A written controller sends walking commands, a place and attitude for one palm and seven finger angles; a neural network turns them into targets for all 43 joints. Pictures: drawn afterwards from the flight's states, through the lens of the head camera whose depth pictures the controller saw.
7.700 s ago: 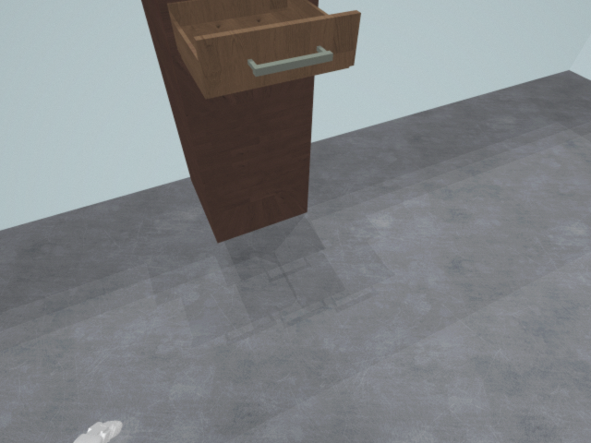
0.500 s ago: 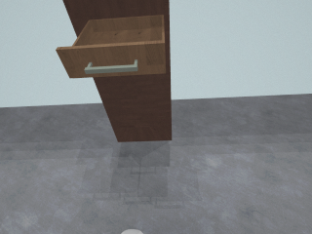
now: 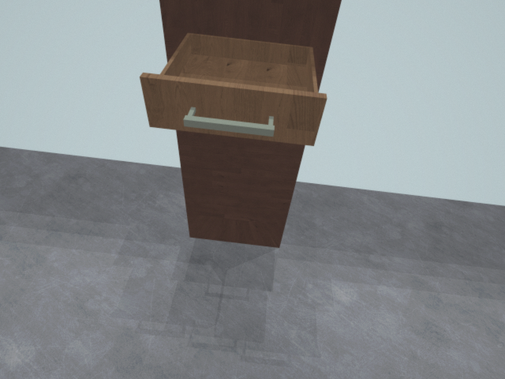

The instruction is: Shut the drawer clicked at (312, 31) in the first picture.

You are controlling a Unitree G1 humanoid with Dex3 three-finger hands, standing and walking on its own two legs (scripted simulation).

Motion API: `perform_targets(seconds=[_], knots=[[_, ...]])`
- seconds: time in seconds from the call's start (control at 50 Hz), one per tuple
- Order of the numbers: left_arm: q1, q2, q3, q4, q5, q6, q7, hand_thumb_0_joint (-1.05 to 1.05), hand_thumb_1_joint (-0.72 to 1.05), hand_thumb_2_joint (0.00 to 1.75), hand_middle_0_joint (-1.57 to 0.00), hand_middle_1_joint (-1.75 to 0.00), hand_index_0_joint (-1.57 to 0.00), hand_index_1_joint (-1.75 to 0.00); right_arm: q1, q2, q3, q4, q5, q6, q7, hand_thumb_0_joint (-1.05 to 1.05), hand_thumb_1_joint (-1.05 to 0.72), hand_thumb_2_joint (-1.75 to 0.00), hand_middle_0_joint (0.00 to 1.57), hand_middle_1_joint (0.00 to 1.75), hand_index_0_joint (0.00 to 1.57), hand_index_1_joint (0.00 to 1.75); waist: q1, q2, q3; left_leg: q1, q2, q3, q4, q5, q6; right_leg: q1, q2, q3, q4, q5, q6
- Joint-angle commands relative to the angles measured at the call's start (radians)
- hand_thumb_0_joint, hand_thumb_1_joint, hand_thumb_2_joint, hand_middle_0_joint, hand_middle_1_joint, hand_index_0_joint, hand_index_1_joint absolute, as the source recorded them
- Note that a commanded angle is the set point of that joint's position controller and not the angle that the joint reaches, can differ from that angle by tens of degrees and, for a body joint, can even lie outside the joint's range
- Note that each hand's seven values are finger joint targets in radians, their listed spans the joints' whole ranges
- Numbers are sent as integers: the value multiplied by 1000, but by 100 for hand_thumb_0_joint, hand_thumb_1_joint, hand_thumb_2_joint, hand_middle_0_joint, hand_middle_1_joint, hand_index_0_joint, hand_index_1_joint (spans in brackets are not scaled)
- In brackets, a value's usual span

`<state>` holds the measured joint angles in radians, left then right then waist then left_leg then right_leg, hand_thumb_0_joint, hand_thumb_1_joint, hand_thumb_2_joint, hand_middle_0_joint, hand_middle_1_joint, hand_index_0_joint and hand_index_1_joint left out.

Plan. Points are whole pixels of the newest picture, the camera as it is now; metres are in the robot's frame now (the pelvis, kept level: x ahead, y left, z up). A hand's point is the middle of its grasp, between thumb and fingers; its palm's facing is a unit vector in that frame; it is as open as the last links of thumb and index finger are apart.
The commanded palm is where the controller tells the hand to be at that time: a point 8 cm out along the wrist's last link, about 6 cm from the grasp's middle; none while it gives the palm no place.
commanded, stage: take the last steps up to it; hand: left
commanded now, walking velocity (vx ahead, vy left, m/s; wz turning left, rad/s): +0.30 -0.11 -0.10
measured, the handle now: (230, 120) +0.59 +0.10 +0.10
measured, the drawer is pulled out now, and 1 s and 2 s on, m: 0.25 0.25 0.25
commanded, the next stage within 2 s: come to a stop and stand still in 0.52 s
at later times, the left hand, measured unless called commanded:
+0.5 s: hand (215, 321) +0.27 +0.09 -0.17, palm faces -0.02 -0.98 -0.22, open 7.3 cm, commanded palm none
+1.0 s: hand (221, 341) +0.24 +0.07 -0.19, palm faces +0.03 -0.98 -0.19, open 7.4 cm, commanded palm none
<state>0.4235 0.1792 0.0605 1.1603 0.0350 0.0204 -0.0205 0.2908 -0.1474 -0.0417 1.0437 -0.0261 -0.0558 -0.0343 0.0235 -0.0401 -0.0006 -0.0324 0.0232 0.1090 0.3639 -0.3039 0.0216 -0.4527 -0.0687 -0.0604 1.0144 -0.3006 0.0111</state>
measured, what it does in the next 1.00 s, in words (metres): walks ahead: right foot, then left foot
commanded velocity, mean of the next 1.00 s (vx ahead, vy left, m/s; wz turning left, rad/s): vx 0.06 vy -0.04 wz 0.00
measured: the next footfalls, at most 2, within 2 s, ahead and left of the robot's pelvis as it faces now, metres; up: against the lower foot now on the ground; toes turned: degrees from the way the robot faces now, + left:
right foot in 0.32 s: +0.27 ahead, -0.16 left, +0.00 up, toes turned -10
left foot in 0.78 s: +0.34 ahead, +0.03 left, +0.00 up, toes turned +3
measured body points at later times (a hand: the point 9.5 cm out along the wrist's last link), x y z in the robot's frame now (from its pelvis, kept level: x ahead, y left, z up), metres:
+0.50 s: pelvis +0.18 -0.09 -0.01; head +0.19 -0.11 +0.44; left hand +0.27 +0.14 -0.15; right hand +0.13 -0.31 -0.18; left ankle +0.13 +0.05 -0.65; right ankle +0.23 -0.15 -0.74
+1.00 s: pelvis +0.24 -0.09 -0.01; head +0.27 -0.10 +0.44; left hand +0.24 +0.12 -0.17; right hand +0.32 -0.31 -0.17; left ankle +0.30 +0.03 -0.74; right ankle +0.24 -0.16 -0.74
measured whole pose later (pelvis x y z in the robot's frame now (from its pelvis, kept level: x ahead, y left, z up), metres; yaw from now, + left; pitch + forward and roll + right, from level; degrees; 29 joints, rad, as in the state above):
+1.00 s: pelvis +0.24 -0.09 -0.01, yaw -4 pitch -2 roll +2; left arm 0.28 0.12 0.03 1.08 0.02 0.02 0.03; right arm 0.11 -0.13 -0.04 1.03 -0.01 0.01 -0.05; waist 0.04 -0.02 0.10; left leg -0.26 0.03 0.12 0.49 -0.18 0.00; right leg -0.23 -0.01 -0.11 0.59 -0.34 -0.03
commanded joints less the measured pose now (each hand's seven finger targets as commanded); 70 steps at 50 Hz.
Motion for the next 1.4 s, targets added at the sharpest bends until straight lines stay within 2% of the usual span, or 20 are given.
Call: perform_targets(seconds=[0.0,0.18,0.22,0.26,0.28,0.3,0.32,0.38,0.48,0.6,0.68,0.72,0.8,0.84,0.98,1.02,1.06,1.12,1.22,1.38], knots=[[-82,23,6,-95,-7,-26,-5,0,90,90,-20,-30,-20,-30,144,-112,-4,18,8,-20,-11,0,-90,-90,20,30,20,30,-28,141,167,6,257,-127,-182,424,86,-251,-31,16,110,81,12],[-325,32,-2,-192,-24,-33,-14,0,90,90,-20,-30,-20,-30,207,-135,-12,72,-7,-19,-13,0,-90,-90,20,30,20,30,-60,191,196,26,281,-65,-115,636,100,-139,-18,-52,-276,99,-36],[-250,46,4,-172,-24,-40,-10,0,90,90,-20,-30,-20,-30,187,-162,-20,72,-4,-15,-13,0,-90,-90,20,30,20,30,-18,185,140,8,285,-40,-19,801,94,26,27,-79,-329,80,-63],[-20,91,22,-97,-16,-59,-4,0,90,90,-20,-30,-20,-30,157,-176,-27,70,5,-11,-6,0,-90,-90,20,30,20,30,85,141,13,-54,223,13,249,789,49,333,76,-108,-443,164,-80],[100,171,42,-64,-8,-73,6,0,90,90,-20,-30,-20,-30,188,-144,-24,70,15,-11,7,0,-90,-90,20,30,20,30,133,-8,-101,-236,157,28,514,542,17,583,-44,48,-488,183,-129],[160,271,65,-57,-13,-78,19,0,90,90,-20,-30,-20,-30,258,-66,-11,49,29,-12,9,0,-90,-90,20,30,20,30,115,-247,-247,-437,-8,20,880,-238,-25,733,-350,508,-606,301,-244],[121,281,61,-69,-34,-73,24,0,90,90,-20,-30,-20,-30,188,-84,-10,28,35,-4,8,0,-90,-90,20,30,20,30,110,-152,-219,-470,18,-112,1021,-283,9,630,-379,548,-708,246,-279],[-156,155,23,-141,-30,-71,34,0,90,90,-20,-30,-20,-30,116,-59,-21,26,12,16,18,0,-90,-90,20,30,20,30,-1,14,20,-468,118,-135,1009,-70,11,227,-286,338,-801,-56,-218],[-187,78,-7,-134,-18,-92,39,0,90,90,-20,-30,-20,-30,179,-13,-12,45,-2,52,24,0,-90,-90,20,30,20,30,-78,-44,35,-377,112,-91,763,2,-23,97,-181,95,-834,194,-182],[-114,80,-4,-103,-18,-97,35,0,90,90,-20,-30,-20,-30,13,-14,-8,-11,3,42,34,0,-90,-90,20,30,20,30,-29,1,47,-426,102,-60,486,28,-49,229,-194,111,-839,239,-209],[-87,58,-20,-77,-16,-84,48,0,90,90,-20,-30,-20,-30,-37,-4,15,3,13,30,14,0,-90,-90,20,30,20,30,-7,4,-2,-298,59,-61,233,29,-65,343,-178,94,-689,692,-179],[-89,62,-26,-66,-27,-74,56,0,90,90,-20,-30,-20,-30,-8,-20,17,20,18,33,6,0,-90,-90,20,30,20,30,-30,0,-28,-158,56,-74,74,266,-60,322,-136,54,-611,715,-119],[-43,29,-27,-84,-24,-37,75,0,90,90,-20,-30,-20,-30,-3,-124,-9,11,16,46,-16,0,-90,-90,20,30,20,30,-21,108,-5,19,221,-132,122,899,34,179,-37,22,-554,358,-21],[-54,53,-17,-84,-25,-22,72,0,90,90,-20,-30,-20,-30,-31,-120,-11,1,19,59,-25,0,-90,-90,20,30,20,30,-19,196,4,-36,233,-175,76,872,69,208,-21,5,-503,220,-10],[-17,29,-5,-119,-13,6,58,0,90,90,-20,-30,-20,-30,-127,-147,-34,-51,13,69,-19,0,-90,-90,20,30,20,30,10,146,-34,-209,268,-226,-21,422,126,248,9,20,-379,-56,-18],[1,33,-5,-122,-6,2,57,0,90,90,-20,-30,-20,-30,-152,-131,-32,-63,14,71,-11,0,-90,-90,20,30,20,30,22,85,-37,-274,204,-186,20,208,82,284,-13,59,-511,56,-25],[-59,89,-8,-132,-4,-17,55,0,90,90,-20,-30,-20,-30,-135,-53,-17,-61,21,83,4,0,-90,-90,20,30,20,30,-9,-151,-3,-255,36,-68,161,-34,-13,184,-168,238,-758,-20,-84],[-138,90,-8,-145,-10,-22,62,0,90,90,-20,-30,-20,-30,-97,-56,-13,-15,9,97,16,0,-90,-90,20,30,20,30,-9,-110,84,-257,35,-101,353,-92,-18,73,-221,315,-925,-323,-114],[-102,91,-6,-106,-17,-47,54,0,90,90,-20,-30,-20,-30,-32,-50,-1,38,7,77,15,0,-90,-90,20,30,20,30,1,19,105,-342,47,-109,373,-53,-30,244,-204,241,-865,-76,-121],[-43,102,4,-63,-18,-53,62,0,90,90,-20,-30,-20,-30,7,-52,4,50,18,71,-2,0,-90,-90,20,30,20,30,34,-54,-23,-341,45,-106,305,-128,-57,479,-242,213,-741,485,-154]])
